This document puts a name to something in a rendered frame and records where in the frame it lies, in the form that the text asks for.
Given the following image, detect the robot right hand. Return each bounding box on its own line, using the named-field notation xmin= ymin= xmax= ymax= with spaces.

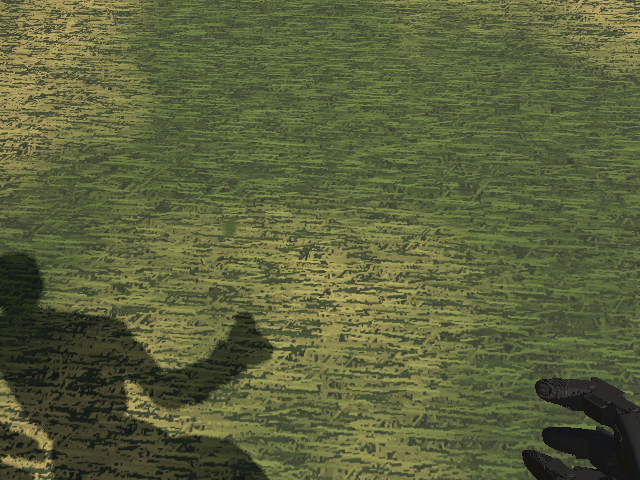
xmin=522 ymin=377 xmax=640 ymax=480

